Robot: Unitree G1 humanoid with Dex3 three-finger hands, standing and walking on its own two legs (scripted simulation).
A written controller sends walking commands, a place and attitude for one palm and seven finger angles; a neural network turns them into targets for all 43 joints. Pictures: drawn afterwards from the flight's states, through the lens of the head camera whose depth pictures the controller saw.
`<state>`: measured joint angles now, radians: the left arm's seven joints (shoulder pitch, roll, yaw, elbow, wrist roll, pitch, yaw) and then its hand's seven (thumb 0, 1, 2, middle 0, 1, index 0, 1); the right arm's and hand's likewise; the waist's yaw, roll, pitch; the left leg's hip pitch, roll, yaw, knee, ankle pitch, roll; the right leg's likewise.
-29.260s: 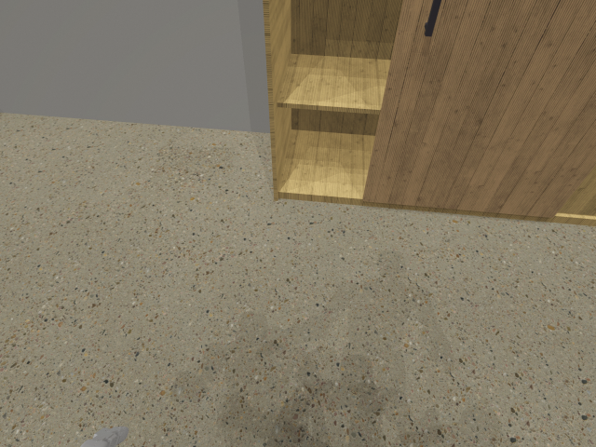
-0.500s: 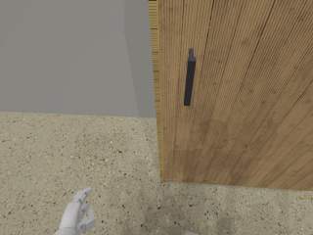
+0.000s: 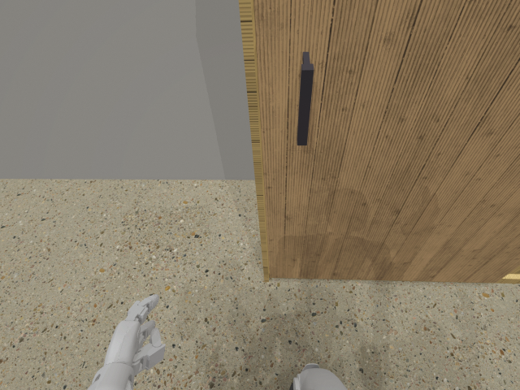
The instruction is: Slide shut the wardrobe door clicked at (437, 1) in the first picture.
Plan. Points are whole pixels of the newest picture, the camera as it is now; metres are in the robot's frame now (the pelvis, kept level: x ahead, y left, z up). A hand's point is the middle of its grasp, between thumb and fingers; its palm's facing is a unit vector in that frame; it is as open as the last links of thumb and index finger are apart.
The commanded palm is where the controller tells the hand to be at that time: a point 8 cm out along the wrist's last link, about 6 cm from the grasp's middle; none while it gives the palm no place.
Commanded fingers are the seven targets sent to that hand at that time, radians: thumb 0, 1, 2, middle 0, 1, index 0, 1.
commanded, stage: step back with the hand held close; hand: right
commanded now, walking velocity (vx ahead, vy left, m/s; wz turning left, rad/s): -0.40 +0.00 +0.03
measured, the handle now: (303, 101) +0.56 -0.07 +0.13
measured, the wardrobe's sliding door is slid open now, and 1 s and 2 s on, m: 0.00 0.00 0.00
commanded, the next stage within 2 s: stop stepping back and stand still in 0.24 s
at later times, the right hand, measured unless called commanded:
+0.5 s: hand out of the picture +0.08 -0.25 +0.19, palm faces +0.37 +0.80 -0.47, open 7.4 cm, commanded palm +0.03 -0.29 +0.19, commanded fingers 0.00 -0.90 -0.90 0.20 0.30 0.20 0.30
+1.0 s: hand out of the picture +0.03 -0.28 +0.18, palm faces +0.48 +0.79 -0.38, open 7.4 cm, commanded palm -0.03 -0.31 +0.19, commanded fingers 0.00 -0.90 -0.90 0.20 0.30 0.20 0.30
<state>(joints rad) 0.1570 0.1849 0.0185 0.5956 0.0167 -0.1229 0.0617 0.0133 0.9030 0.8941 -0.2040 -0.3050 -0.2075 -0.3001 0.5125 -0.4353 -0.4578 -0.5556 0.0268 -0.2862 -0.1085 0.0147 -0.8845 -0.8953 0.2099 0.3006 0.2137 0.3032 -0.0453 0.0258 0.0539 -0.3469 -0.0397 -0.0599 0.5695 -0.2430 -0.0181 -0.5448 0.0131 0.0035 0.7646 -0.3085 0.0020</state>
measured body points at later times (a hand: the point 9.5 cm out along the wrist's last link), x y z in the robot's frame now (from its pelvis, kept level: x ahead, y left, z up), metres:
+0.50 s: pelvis -0.13 +0.00 +0.01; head -0.12 -0.01 +0.46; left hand +0.02 +0.24 -0.07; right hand +0.05 -0.29 +0.21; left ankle -0.14 +0.12 -0.73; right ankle -0.07 -0.10 -0.69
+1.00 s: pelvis -0.17 -0.01 -0.01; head -0.20 -0.03 +0.44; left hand -0.04 +0.23 -0.09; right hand +0.00 -0.32 +0.19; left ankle -0.15 +0.11 -0.71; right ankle -0.14 -0.12 -0.73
